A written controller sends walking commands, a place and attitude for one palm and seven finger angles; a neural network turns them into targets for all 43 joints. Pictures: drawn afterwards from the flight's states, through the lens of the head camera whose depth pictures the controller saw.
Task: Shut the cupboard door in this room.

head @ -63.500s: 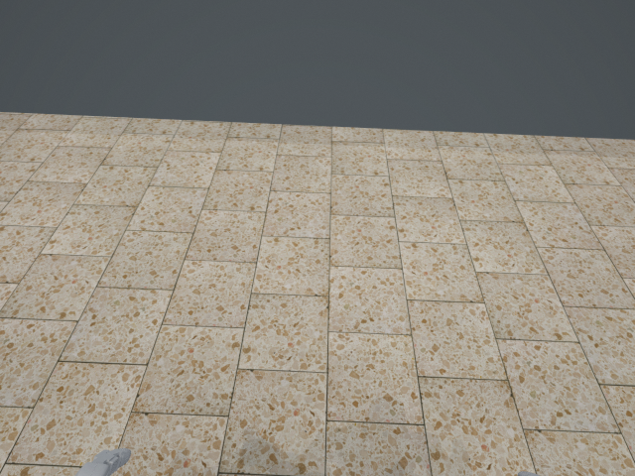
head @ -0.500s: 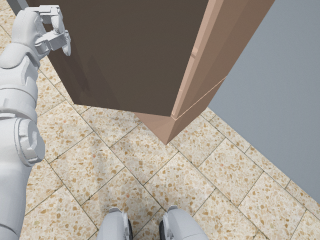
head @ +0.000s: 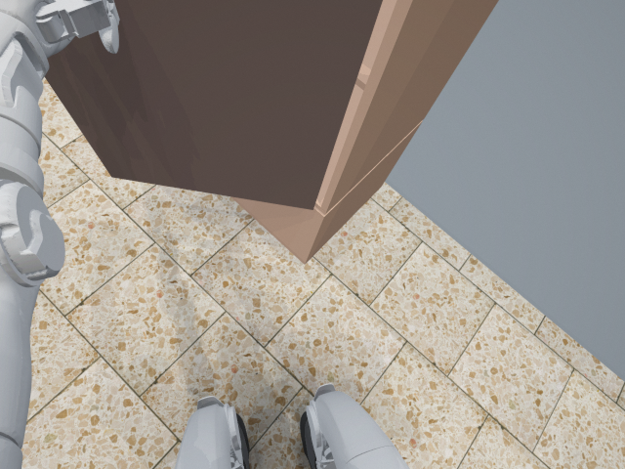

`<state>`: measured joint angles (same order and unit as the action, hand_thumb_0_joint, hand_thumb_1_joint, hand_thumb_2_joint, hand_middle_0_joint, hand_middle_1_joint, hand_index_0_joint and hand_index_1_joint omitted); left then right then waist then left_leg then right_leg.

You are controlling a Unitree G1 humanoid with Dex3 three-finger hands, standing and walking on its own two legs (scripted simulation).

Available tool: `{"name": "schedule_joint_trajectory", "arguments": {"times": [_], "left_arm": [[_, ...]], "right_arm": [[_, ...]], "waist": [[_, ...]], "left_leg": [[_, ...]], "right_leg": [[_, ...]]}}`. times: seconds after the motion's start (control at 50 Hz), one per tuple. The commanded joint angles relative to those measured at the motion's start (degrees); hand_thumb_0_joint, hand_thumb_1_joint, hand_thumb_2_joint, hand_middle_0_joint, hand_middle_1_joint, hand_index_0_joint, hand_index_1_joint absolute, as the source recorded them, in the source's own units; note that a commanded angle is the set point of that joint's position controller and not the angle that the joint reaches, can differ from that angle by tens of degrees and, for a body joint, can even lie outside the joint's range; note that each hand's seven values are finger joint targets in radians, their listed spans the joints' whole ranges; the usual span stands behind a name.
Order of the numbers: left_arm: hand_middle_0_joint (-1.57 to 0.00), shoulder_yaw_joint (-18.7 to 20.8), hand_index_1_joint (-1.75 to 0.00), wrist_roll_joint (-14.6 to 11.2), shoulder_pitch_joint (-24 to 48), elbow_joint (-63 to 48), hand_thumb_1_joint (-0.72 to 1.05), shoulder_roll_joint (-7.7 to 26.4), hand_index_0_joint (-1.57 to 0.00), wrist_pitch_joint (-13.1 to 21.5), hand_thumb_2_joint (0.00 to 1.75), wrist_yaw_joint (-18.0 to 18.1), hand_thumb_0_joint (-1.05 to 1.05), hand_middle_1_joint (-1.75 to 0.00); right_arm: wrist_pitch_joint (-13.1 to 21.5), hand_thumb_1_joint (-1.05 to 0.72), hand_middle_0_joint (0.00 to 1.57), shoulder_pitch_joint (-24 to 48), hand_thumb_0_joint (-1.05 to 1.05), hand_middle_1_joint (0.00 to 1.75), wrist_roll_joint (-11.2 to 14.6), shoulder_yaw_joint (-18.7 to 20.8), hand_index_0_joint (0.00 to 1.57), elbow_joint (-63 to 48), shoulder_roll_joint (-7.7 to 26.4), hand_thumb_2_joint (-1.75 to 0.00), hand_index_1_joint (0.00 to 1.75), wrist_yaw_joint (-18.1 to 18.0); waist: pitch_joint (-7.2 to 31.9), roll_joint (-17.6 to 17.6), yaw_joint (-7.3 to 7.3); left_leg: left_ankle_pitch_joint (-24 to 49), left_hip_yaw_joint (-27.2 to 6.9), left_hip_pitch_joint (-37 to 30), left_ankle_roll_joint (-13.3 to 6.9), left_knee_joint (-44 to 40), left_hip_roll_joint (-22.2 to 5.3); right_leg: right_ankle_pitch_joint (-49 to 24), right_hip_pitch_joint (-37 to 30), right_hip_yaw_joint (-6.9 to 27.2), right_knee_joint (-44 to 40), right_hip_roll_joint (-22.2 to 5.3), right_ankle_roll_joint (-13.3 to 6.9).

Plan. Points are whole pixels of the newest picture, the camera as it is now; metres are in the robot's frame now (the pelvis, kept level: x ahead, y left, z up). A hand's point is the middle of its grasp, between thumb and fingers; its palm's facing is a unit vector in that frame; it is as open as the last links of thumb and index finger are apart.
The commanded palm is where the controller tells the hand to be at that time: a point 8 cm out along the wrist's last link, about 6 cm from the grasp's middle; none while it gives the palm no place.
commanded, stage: push the door shut along its arc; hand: left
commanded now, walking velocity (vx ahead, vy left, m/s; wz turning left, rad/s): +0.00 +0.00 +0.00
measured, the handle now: out of the picture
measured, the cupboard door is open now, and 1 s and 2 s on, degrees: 36 29 29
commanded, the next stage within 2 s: pull the fist back off the door in 0.12 s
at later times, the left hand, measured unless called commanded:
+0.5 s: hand (134, 4) +0.61 +0.09 +0.13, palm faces +0.16 -0.98 -0.07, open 3.2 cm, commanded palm +0.58 +0.12 +0.14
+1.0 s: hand (151, 74) +0.52 +0.08 +0.13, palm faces +0.14 -0.99 +0.01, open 3.2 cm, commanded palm +0.49 +0.13 +0.14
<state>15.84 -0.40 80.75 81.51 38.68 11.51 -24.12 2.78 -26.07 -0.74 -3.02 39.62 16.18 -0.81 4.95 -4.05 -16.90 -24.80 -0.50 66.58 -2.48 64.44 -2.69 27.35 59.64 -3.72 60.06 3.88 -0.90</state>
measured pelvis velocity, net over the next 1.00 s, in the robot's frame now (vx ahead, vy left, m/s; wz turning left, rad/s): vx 0.02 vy -0.03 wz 0.04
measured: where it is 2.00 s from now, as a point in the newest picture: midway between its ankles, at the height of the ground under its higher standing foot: outside the picture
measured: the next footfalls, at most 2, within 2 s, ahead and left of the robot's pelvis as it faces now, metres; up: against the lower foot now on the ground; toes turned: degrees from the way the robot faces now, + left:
none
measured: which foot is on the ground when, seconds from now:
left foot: down 0.00-1.00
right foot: down 0.00-1.00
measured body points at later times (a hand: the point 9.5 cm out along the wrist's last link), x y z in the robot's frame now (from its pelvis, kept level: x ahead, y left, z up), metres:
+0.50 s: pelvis +0.01 -0.01 +0.00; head +0.18 +0.00 +0.42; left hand +0.60 +0.15 +0.14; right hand -0.06 -0.24 -0.10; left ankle +0.04 +0.09 -0.65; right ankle +0.00 -0.12 -0.65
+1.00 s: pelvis +0.02 -0.03 +0.04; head +0.11 -0.03 +0.47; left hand +0.50 +0.13 +0.13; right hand +0.02 -0.30 -0.08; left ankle +0.04 +0.09 -0.65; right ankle +0.00 -0.12 -0.65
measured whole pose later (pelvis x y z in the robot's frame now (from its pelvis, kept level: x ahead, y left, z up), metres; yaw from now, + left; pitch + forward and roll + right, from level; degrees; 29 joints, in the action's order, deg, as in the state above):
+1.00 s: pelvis +0.02 -0.03 +0.04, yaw +2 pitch +18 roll -1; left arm 16.4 -2.4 51.7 64.2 13.0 23.5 6.6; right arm -0.3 -25.0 -1.9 1.9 37.8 16.5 4.4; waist 6.7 -2.8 -9.1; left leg -21.9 -0.1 48.9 0.2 52.7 -1.9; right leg 26.3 43.9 -3.0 52.0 3.4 -3.3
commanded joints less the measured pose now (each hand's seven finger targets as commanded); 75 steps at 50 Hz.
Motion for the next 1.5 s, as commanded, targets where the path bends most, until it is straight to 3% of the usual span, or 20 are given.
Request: {"name": "schedule_joint_trajectory", "arguments": {"times": [0.0, 0.04, 0.2, 0.22, 0.28, 0.34, 0.38, 0.44, 0.54, 0.62, 0.68, 0.76, 0.88, 0.98, 1.06, 1.2, 1.32, 1.38, 1.42, 1.48], "left_arm": [[-1.3, -1.92, -1.5, -1.47, 34.62, -13.28, 0.9, 4.44, -1.3, 3.04, 0.9, -0.77, 0.0, -1.5], [-1.3, -0.67, -1.5, -1.47, 34.99, -12.78, 0.9, 6.6, -1.3, 2.46, 0.9, -0.95, 0.0, -1.5], [-1.3, -3.55, -1.5, -0.66, 39.54, -13.34, 0.9, 2.8, -1.3, 2.06, 0.9, -0.87, 0.0, -1.5], [-1.3, 7.91, -1.5, -4.55, 39.48, -13.95, 0.9, 4.32, -1.3, 0.09, 0.9, 10.74, 0.0, -1.5], [-1.3, 8.09, -1.5, -2.24, 32.65, -12.95, 0.9, 0.53, -1.3, -1.28, 0.9, 23.49, 0.0, -1.5], [-1.3, 7.02, -1.5, 3.59, 30.34, -21.78, 0.9, -2.01, -1.3, 1.99, 0.9, 34.49, 0.0, -1.5], [-1.3, 4.79, -1.5, 8.17, 29.29, -23.67, 0.9, -2.22, -1.3, 5.01, 0.9, 37.15, 0.0, -1.5], [-1.3, 0.49, -1.5, 8.79, 27.76, -25.35, 0.9, -5.72, -1.3, 6.8, 0.9, 35.24, 0.0, -1.5], [-1.3, 5.58, -1.5, 2.57, 23.24, -20.51, 0.9, -2.92, -1.3, 5.02, 0.9, 31.14, 0.0, -1.5], [-1.3, 8.33, -1.5, 2.11, 15.3, -21.0, 0.9, -1.79, -1.3, 8.7, 0.9, 32.34, 0.0, -1.5], [-1.3, 5.96, -1.5, 3.26, 7.05, -21.75, 0.9, -5.77, -1.3, 12.3, 0.9, 32.75, 0.0, -1.5], [-1.3, 1.16, -1.5, 2.11, -1.39, -18.48, 0.9, -12.21, -1.3, 10.83, 0.9, 30.68, 0.0, -1.5], [-1.3, 1.23, -1.5, -3.36, 6.05, -32.9, 0.9, -13.45, -1.3, 14.97, 0.9, 30.14, 0.0, -1.5], [-1.3, -0.56, -1.5, -0.29, 4.44, -35.47, 0.9, -12.72, -1.3, 20.14, 0.9, 31.49, 0.0, -1.5], [-1.3, -2.09, -1.5, 0.75, 3.24, -25.37, 0.9, -12.96, -1.3, 15.26, 0.9, 31.3, 0.0, -1.5], [-1.3, -0.34, -1.5, -3.45, 6.45, -23.2, 0.9, -13.42, -1.3, 13.53, 0.9, 29.93, 0.0, -1.5], [-1.3, 4.02, -1.5, -2.33, -14.07, -33.84, 0.9, -8.84, -1.3, 16.43, 0.9, 27.32, 0.0, -1.5], [-1.3, 2.74, -1.5, -4.67, -23.47, -40.15, 0.9, -11.24, -1.3, 12.75, 0.9, 25.32, 0.0, -1.5], [-1.3, 1.38, -1.5, -7.41, -24.54, -45.39, 0.9, -13.12, -1.3, 9.95, 0.9, 24.15, 0.0, -1.5], [-1.3, -1.44, -1.5, -9.73, -23.14, -57.1, 0.9, -14.95, -1.3, 8.82, 0.9, 23.31, 0.0, -1.5]], "right_arm": [[0.72, -0.9, 0.2, -13.01, 0.0, 0.3, -0.27, 4.84, 0.2, 0.53, 12.17, -0.9, 0.3, -1.07], [0.79, -0.9, 0.2, -13.35, 0.0, 0.3, -0.42, 4.71, 0.2, 0.72, 12.4, -0.9, 0.3, -1.17], [1.54, -0.9, 0.2, -13.5, 0.0, 0.3, -0.83, 4.76, 0.2, 2.27, 12.15, -0.9, 0.3, -1.24], [1.51, -0.9, 0.2, -16.65, 0.0, 0.3, -1.75, 3.74, 0.2, -0.28, 10.19, -0.9, 0.3, -0.13], [0.96, -0.9, 0.2, -17.68, 0.0, 0.3, -3.42, 4.41, 0.2, -1.22, 10.12, -0.9, 0.3, 2.64], [0.22, -0.9, 0.2, -17.66, 0.0, 0.3, -5.34, 4.93, 0.2, -3.03, 9.12, -0.9, 0.3, 5.42], [-0.26, -0.9, 0.2, -18.42, 0.0, 0.3, -5.96, 5.62, 0.2, -2.25, 9.25, -0.9, 0.3, 6.91], [-1.7, -0.9, 0.2, -17.98, 0.0, 0.3, -5.05, 6.78, 0.2, -2.34, 9.36, -0.9, 0.3, 7.52], [-3.11, -0.9, 0.2, -17.08, 0.0, 0.3, -3.03, 6.53, 0.2, -2.42, 9.37, -0.9, 0.3, 6.01], [-2.77, -0.9, 0.2, -15.82, 0.0, 0.3, -3.08, 6.04, 0.2, -3.27, 8.27, -0.9, 0.3, 5.82], [-2.49, -0.9, 0.2, -14.97, 0.0, 0.3, -3.28, 6.41, 0.2, -3.76, 7.71, -0.9, 0.3, 6.48], [-3.41, -0.9, 0.2, -13.2, 0.0, 0.3, -2.1, 7.14, 0.2, -4.6, 8.06, -0.9, 0.3, 6.52], [-3.06, -0.9, 0.2, -9.38, 0.0, 0.3, -1.03, 7.64, 0.2, -4.94, 7.32, -0.9, 0.3, 4.85], [-1.91, -0.9, 0.2, -7.03, 0.0, 0.3, -1.1, 7.74, 0.2, -2.97, 6.83, -0.9, 0.3, 4.44], [-2.78, -0.9, 0.2, -5.81, 0.0, 0.3, -0.4, 7.47, 0.2, -2.5, 7.39, -0.9, 0.3, 3.93], [-2.04, -0.9, 0.2, -4.2, 0.0, 0.3, -0.13, 6.52, 0.2, -3.38, 7.38, -0.9, 0.3, 2.97], [-2.78, -0.9, 0.2, -3.06, 0.0, 0.3, 0.29, 6.76, 0.2, -8.01, 6.94, -0.9, 0.3, 3.57], [-3.56, -0.9, 0.2, -1.8, 0.0, 0.3, 1.51, 6.86, 0.2, -10.27, 6.87, -0.9, 0.3, 3.2], [-3.67, -0.9, 0.2, 0.06, 0.0, 0.3, 2.65, 6.97, 0.2, -10.87, 6.88, -0.9, 0.3, 2.5], [-2.7, -0.9, 0.2, 3.12, 0.0, 0.3, 3.53, 6.78, 0.2, -11.53, 6.55, -0.9, 0.3, 1.14]], "waist": [[32.51, -12.01, -3.66], [32.82, -10.9, -3.81], [34.04, -14.2, -5.32], [34.18, -15.35, -2.9], [36.01, -9.69, -2.6], [39.49, -13.7, -0.16], [39.62, -12.86, -0.78], [39.86, -11.12, -1.12], [36.1, -4.69, 0.72], [32.19, -2.87, 3.24], [29.07, -1.83, 4.63], [23.19, 4.48, 4.49], [28.01, 1.07, 5.91], [29.44, -0.72, 6.29], [22.84, 3.31, 4.3], [24.23, 4.38, 4.38], [32.94, 0.91, 12.53], [29.34, 5.04, 13.53], [24.23, 9.12, 12.47], [20.93, 5.47, 12.65]], "left_leg": [[24.87, -7.6, -41.35, -0.1, -2.95, -0.49], [24.35, -7.34, -39.92, -0.28, -2.5, -0.39], [27.63, -8.06, -42.66, -0.37, -0.75, -0.7], [25.92, -8.69, -38.34, 0.21, -1.77, -1.27], [26.81, -8.9, -36.09, 0.62, -2.57, -1.15], [30.87, -7.39, -38.51, 1.23, -2.24, -0.68], [32.66, -7.53, -39.85, 1.37, -2.42, -0.82], [30.5, -6.29, -41.54, 1.28, -4.76, -0.22], [24.64, -4.07, -36.65, 0.63, -8.64, 1.17], [24.16, -2.16, -33.41, 0.27, -10.23, 1.76], [25.06, -1.17, -33.37, 0.23, -10.92, 2.18], [19.59, 0.25, -30.31, -0.04, -13.11, 2.78], [19.45, 0.67, -35.76, 0.0, -13.58, 3.5], [19.4, -0.12, -38.42, 0.0, -12.18, 3.33], [12.97, 0.07, -33.37, -0.19, -13.48, 3.28], [13.6, -0.44, -32.7, -0.03, -14.0, 3.3], [22.88, 1.19, -39.11, 0.34, -16.01, 3.4], [22.76, 2.22, -39.41, -0.11, -18.61, 3.56], [19.71, 2.65, -39.58, -0.48, -20.32, 3.36], [18.62, 2.51, -44.35, -0.62, -22.62, 3.25]], "right_leg": [[-15.6, 4.35, 0.57, -7.56, 0.66, -0.73], [-15.78, 3.41, 0.45, -7.43, 0.78, -0.77], [-16.06, 7.9, -0.17, -5.72, 0.93, -0.92], [-16.57, 4.27, 0.73, -6.57, 0.27, -0.87], [-17.4, 1.0, 0.19, -5.55, 0.15, 0.05], [-20.06, -0.58, 0.25, -5.46, 0.03, 0.09], [-21.15, -0.91, 0.16, -5.42, 0.31, -0.07], [-22.83, -6.05, 0.77, -8.09, 0.64, -0.14], [-24.78, -15.7, 1.84, -11.74, 0.82, 0.19], [-27.88, -20.15, 2.93, -12.69, 0.22, 0.43], [-30.48, -21.53, 3.16, -12.82, 0.01, 0.33], [-29.28, -23.82, 3.87, -15.6, -0.3, 0.95], [-31.27, -27.39, 5.19, -16.09, -1.02, 1.0], [-29.13, -24.06, 5.08, -14.06, -1.33, 0.95], [-23.28, -22.07, 5.75, -16.56, -1.92, 1.72], [-23.92, -23.36, 5.53, -16.28, -1.92, 1.52], [-33.03, -33.03, 4.89, -14.86, -1.57, 0.56], [-35.91, -37.92, 4.7, -17.55, -1.27, 0.97], [-35.1, -38.37, 4.8, -20.54, -1.35, 1.88], [-31.27, -38.2, 4.51, -23.01, -1.33, 1.54]]}}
